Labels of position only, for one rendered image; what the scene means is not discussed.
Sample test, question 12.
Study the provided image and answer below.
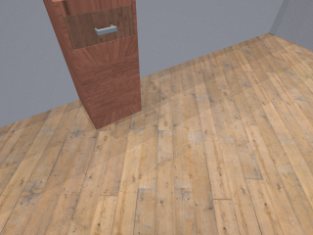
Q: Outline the handle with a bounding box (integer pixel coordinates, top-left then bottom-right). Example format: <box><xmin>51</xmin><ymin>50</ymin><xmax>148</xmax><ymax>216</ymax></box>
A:
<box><xmin>94</xmin><ymin>24</ymin><xmax>117</xmax><ymax>35</ymax></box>

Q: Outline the drawer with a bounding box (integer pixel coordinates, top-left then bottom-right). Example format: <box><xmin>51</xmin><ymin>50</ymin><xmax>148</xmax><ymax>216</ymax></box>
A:
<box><xmin>63</xmin><ymin>4</ymin><xmax>134</xmax><ymax>50</ymax></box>

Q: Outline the cabinet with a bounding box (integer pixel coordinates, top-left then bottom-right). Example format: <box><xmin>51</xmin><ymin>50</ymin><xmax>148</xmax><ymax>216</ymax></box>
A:
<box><xmin>43</xmin><ymin>0</ymin><xmax>142</xmax><ymax>129</ymax></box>

